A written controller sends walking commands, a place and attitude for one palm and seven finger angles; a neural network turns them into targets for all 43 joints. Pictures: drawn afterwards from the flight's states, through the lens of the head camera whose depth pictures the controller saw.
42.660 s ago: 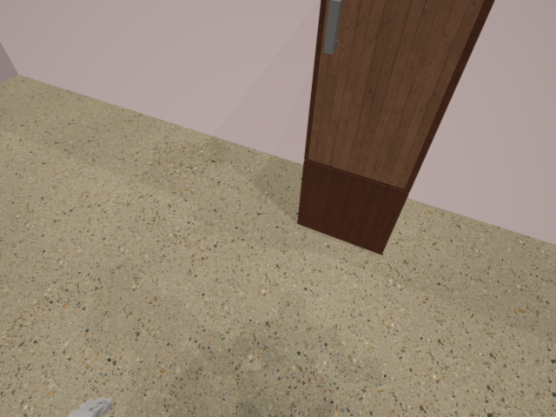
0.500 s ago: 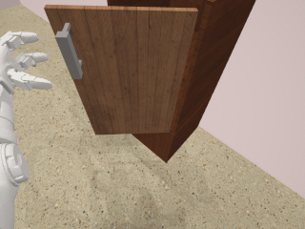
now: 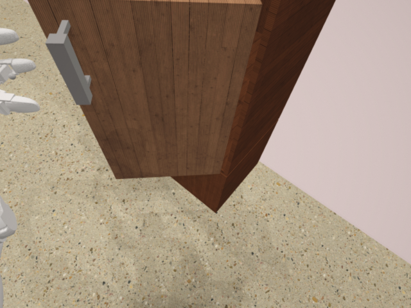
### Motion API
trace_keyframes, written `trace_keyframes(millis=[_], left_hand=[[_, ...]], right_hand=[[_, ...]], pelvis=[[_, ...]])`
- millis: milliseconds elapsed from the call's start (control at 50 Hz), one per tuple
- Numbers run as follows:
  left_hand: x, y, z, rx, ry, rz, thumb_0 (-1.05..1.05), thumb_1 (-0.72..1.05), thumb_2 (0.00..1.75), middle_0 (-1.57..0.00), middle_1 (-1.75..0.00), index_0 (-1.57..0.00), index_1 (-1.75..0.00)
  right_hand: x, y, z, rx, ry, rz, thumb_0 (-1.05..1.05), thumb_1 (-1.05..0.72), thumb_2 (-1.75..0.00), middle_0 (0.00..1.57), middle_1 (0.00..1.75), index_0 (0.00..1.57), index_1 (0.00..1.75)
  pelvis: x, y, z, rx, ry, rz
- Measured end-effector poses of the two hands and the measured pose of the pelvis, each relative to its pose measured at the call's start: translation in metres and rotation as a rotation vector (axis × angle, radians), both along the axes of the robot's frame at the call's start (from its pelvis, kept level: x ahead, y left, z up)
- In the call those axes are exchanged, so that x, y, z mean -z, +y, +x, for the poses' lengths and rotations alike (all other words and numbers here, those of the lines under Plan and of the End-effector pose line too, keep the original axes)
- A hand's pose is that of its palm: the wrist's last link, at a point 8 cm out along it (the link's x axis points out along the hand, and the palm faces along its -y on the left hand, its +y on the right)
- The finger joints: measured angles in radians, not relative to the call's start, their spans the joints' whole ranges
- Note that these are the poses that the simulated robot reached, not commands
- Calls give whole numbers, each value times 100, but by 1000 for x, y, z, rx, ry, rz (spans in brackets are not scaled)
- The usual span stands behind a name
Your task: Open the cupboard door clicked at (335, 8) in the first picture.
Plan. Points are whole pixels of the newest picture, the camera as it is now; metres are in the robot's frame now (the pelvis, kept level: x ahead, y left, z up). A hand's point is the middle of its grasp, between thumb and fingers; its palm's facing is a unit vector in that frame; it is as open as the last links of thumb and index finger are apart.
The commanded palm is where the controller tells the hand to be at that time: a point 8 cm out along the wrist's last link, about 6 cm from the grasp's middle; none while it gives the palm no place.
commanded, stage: move the hooked fingers beside the handle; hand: left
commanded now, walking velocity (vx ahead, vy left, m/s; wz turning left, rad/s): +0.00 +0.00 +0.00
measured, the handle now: (74, 64) +0.52 +0.21 +0.16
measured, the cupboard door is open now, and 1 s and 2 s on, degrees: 45 45 45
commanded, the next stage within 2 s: slide the fingers in behind the handle in 0.48 s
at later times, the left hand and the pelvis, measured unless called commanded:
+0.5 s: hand (23, 82) +0.46 +0.27 +0.17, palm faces +0.04 -1.00 +0.00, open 14.0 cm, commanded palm +0.44 +0.32 +0.16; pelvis +0.00 +0.01 +0.00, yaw +1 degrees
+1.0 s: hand (51, 75) +0.48 +0.23 +0.17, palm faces +0.04 -1.00 +0.03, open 13.9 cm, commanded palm +0.45 +0.29 +0.16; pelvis -0.02 +0.00 +0.00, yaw +0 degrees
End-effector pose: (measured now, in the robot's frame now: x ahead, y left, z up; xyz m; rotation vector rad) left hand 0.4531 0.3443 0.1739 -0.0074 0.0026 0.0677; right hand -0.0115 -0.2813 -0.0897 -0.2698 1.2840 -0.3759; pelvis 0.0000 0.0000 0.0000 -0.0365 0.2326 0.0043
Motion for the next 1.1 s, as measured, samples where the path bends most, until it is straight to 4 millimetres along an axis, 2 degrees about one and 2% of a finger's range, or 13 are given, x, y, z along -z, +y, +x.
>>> trace_keyframes(millis=[80, 260, 400, 660, 800, 940, 1100], left_hand=[[1, 0, 0, 36, 22, 5, -1, -50, 30, -30, -120, -30, -120], [11, -15, 1, 49, 8, -27, -1, -50, 30, -30, -120, -30, -120], [4, -16, -6, 20, -8, 2, -1, -50, 30, -30, -120, -30, -120], [-2, -33, -16, 25, 10, -11, -1, -50, 30, -30, -120, -30, -120], [4, -44, -10, 18, 28, 6, -1, -50, 30, -30, -120, -30, -120], [0, -58, 1, 33, 1, -11, -1, -50, 30, -30, -120, -30, -120], [0, -58, 3, 21, 17, 5, -1, -50, 30, -31, -120, -32, -122]], right_hand=[[2, 3, 11, -15, -7, 4, 0, -90, -89, 20, 30, 21, 30], [5, 14, 40, -52, -74, 27, 0, -90, -89, 20, 30, 21, 30], [6, 22, 48, -64, -122, 50, 0, -90, -89, 20, 30, 21, 30], [9, 15, 24, -69, -97, 43, 0, -90, -89, 20, 30, 21, 30], [7, 4, 0, -53, -63, 17, 0, -90, -89, 20, 30, 21, 30], [6, -1, -21, -20, -19, 11, 0, -90, -89, 20, 30, 21, 30], [7, 1, -21, 1, -21, 31, 0, -90, -89, 20, 30, 21, 30]], pelvis=[[0, 3, 4, -5, 4, -1], [0, 10, 6, -4, -6, 0], [0, 11, 3, -4, -23, 0], [0, 6, -13, -19, -50, 4], [1, 1, -22, -20, -40, 2], [2, -2, -21, -11, -30, 3], [1, -5, -14, -1, -29, 5]])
